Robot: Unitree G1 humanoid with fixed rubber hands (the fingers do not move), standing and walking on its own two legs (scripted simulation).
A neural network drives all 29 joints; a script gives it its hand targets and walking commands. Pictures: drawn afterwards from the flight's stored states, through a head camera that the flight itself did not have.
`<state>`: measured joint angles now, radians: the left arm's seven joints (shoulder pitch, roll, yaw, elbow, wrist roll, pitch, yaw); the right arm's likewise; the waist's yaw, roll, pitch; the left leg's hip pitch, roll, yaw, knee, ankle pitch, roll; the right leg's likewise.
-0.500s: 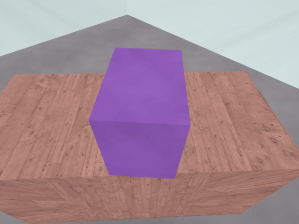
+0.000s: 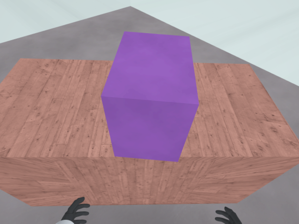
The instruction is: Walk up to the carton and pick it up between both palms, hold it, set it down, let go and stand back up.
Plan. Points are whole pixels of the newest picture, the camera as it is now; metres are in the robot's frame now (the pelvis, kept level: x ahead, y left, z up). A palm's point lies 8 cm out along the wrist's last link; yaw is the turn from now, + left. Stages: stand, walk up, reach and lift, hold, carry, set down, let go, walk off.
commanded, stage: reach and lift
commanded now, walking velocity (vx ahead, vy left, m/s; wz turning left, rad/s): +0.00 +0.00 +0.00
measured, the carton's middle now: (151, 97) +0.51 +0.01 +0.04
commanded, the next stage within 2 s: none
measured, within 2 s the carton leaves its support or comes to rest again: neither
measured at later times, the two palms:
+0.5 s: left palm (66, 220) +0.16 +0.22 -0.06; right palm out of the picture +0.13 -0.22 -0.06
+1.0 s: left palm (62, 207) +0.18 +0.23 -0.03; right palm (233, 211) +0.18 -0.21 -0.04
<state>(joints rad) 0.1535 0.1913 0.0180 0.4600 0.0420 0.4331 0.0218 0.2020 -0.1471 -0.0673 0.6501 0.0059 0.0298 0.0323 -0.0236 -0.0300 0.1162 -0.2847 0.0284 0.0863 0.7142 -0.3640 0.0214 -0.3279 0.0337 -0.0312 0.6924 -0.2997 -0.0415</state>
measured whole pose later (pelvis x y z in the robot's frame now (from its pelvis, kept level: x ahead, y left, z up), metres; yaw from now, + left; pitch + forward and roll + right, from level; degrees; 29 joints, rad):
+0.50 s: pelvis +0.00 +0.00 +0.02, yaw -1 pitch -6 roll +1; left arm 0.17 0.19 -0.03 0.57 -0.09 0.09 0.05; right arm 0.28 -0.13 -0.06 0.57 0.02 -0.11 0.01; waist 0.00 -0.01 0.10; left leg -0.16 0.01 0.11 0.53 -0.27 0.02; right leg -0.23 0.02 0.00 0.56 -0.23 -0.04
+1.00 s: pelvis +0.04 +0.00 +0.02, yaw +2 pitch -6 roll +0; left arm 0.28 0.26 -0.09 0.54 -0.16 -0.27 0.02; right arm 0.32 -0.10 -0.02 0.59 0.13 -0.34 -0.02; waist 0.00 -0.02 0.06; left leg -0.07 0.01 0.06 0.46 -0.29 0.01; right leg -0.11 0.03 -0.05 0.46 -0.25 -0.04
